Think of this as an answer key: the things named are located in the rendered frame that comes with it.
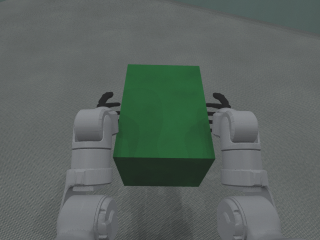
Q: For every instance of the robot left upper arm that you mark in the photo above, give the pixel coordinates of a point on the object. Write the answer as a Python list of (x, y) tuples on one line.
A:
[(88, 217)]

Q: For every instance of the right robot forearm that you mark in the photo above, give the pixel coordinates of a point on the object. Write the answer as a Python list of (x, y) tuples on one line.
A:
[(241, 156)]

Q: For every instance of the robot left hand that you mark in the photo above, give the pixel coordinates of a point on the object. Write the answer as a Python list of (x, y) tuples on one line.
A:
[(104, 98)]

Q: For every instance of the robot right upper arm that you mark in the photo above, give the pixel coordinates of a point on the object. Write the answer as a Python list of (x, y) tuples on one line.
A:
[(250, 217)]

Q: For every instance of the carton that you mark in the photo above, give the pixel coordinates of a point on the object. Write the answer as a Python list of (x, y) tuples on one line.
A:
[(164, 137)]

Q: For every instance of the left robot forearm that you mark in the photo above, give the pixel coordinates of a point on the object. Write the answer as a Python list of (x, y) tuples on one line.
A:
[(91, 152)]

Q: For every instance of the robot right hand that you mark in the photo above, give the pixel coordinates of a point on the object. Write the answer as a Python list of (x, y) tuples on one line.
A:
[(224, 104)]

